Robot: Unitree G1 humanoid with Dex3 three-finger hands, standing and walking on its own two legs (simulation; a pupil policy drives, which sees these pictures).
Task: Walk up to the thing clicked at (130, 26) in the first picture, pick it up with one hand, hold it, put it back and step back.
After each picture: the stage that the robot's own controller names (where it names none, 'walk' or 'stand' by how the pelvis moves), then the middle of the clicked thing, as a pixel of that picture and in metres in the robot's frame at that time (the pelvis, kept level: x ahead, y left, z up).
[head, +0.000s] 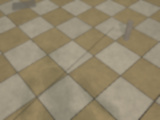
stand; (128, 31) +1.52 -0.48 -0.65
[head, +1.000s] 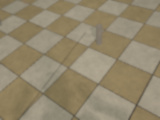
walk; (99, 35) +1.44 -0.03 -0.63
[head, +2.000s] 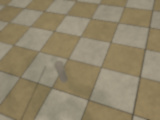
walk; (61, 72) +0.86 +0.32 -0.65
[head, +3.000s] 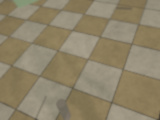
walk; (64, 110) +0.51 +0.24 -0.65
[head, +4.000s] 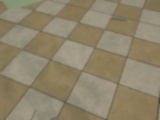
stand; out of the picture +0.39 +0.21 -0.64
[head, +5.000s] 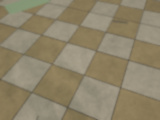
stand; out of the picture +0.36 +0.19 -0.66
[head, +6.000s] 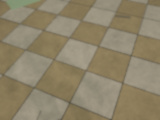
stand; out of the picture +0.37 +0.19 -0.65
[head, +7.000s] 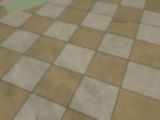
stand; out of the picture +0.36 +0.20 -0.66
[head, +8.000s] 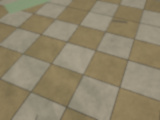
stand; out of the picture +0.36 +0.20 -0.66
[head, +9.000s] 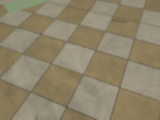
stand; out of the picture +0.36 +0.20 -0.66
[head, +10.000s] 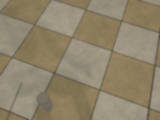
go down; (46, 103) +0.39 +0.22 -0.54
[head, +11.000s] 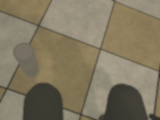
go down; (28, 62) +0.43 +0.25 -0.25
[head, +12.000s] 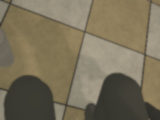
close in; (0, 50) +0.42 +0.27 -0.20
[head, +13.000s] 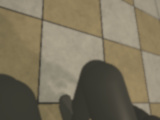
close; out of the picture +0.41 +0.29 -0.15
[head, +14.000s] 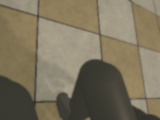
close; out of the picture +0.41 +0.31 -0.15
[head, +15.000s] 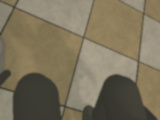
lift; out of the picture +0.33 +0.29 -0.07
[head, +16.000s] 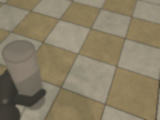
lift; (28, 81) +0.32 +0.18 +0.07
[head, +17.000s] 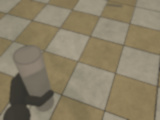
hold; (37, 83) +0.33 +0.17 +0.05
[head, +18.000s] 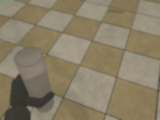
hold; (38, 84) +0.32 +0.17 +0.06
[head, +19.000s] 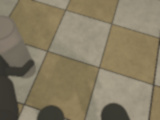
crouch; (16, 53) +0.42 +0.21 -0.01
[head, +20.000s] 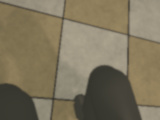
lower; out of the picture +0.47 +0.30 -0.12
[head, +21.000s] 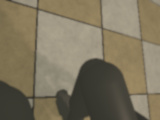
lower; out of the picture +0.44 +0.32 -0.16
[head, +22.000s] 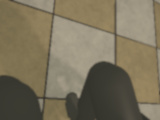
lower; out of the picture +0.41 +0.32 -0.14
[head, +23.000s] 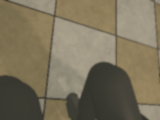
lower; out of the picture +0.42 +0.31 -0.13
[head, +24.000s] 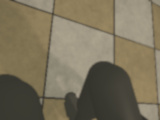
lower; out of the picture +0.42 +0.32 -0.13
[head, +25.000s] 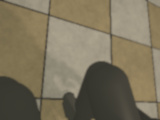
withdraw; out of the picture +0.44 +0.31 -0.17
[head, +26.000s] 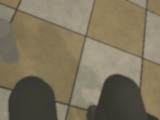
stand; (6, 45) +0.46 +0.28 -0.20
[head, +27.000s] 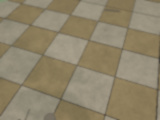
stand; out of the picture +0.40 +0.20 -0.57
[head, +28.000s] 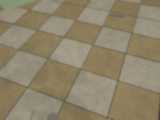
stand; out of the picture +0.42 +0.21 -0.60
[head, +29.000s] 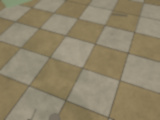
stand; out of the picture +0.41 +0.21 -0.60
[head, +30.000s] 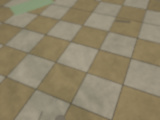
walk; out of the picture +0.43 +0.20 -0.65
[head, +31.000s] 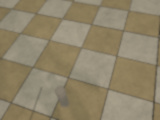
walk; (62, 97) +0.54 +0.23 -0.64
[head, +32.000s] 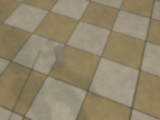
walk; (59, 57) +0.83 +0.20 -0.62
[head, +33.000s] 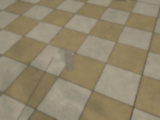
stand; (69, 61) +1.04 +0.21 -0.64
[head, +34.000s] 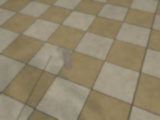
stand; (67, 59) +1.03 +0.20 -0.66
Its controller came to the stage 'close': yes
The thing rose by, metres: 0.69
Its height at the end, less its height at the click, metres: +0.00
